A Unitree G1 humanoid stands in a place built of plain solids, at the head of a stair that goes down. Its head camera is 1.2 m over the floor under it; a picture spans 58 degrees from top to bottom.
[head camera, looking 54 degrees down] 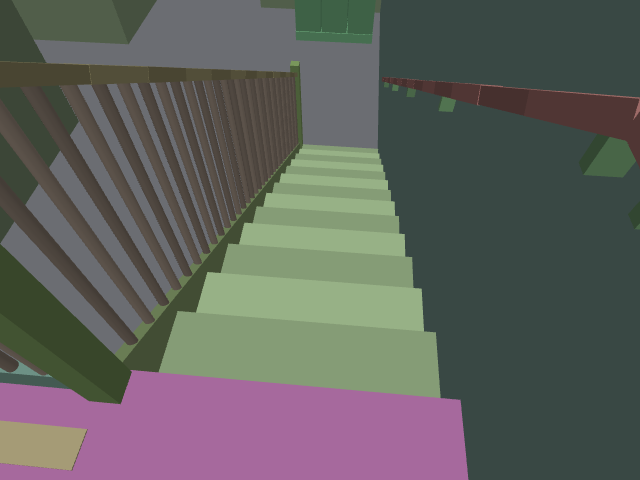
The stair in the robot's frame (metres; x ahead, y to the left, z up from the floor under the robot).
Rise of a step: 0.18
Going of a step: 0.27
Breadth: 0.90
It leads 5 degrees to the right of straight ahead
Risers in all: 14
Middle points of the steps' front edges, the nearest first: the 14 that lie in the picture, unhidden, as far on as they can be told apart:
0.38 0.07 0.00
0.65 0.05 -0.18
0.92 0.03 -0.36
1.20 0.00 -0.53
1.47 -0.02 -0.71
1.74 -0.05 -0.89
2.02 -0.07 -1.07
2.29 -0.09 -1.25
2.56 -0.12 -1.42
2.84 -0.14 -1.60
3.11 -0.17 -1.78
3.38 -0.19 -1.96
3.65 -0.22 -2.14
3.93 -0.24 -2.31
